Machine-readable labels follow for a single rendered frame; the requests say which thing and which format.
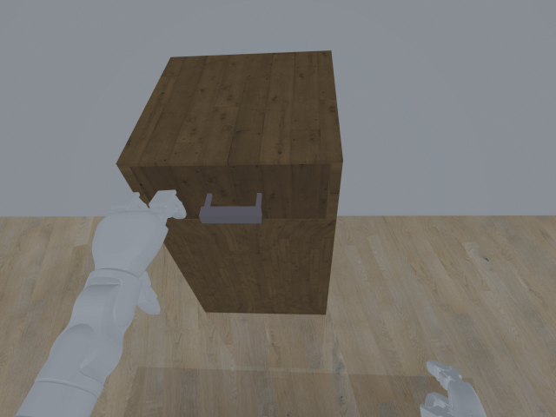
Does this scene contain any robot left hand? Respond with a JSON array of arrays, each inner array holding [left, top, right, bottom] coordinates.
[[92, 189, 186, 314]]

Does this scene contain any robot right hand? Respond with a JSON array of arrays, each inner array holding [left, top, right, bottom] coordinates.
[[420, 360, 487, 417]]

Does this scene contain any robot left forearm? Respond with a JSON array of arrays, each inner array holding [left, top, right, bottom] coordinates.
[[12, 268, 142, 417]]

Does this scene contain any drawer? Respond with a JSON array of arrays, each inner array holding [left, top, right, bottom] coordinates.
[[130, 164, 330, 219]]

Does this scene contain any handle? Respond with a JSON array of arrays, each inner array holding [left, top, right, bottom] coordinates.
[[199, 193, 262, 223]]

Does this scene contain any cabinet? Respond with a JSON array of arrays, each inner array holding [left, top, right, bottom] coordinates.
[[116, 50, 343, 314]]

